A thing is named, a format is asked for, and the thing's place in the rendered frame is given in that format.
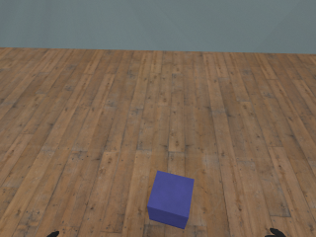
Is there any carton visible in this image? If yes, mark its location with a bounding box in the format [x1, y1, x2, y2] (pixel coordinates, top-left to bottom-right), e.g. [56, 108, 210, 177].
[147, 171, 195, 229]

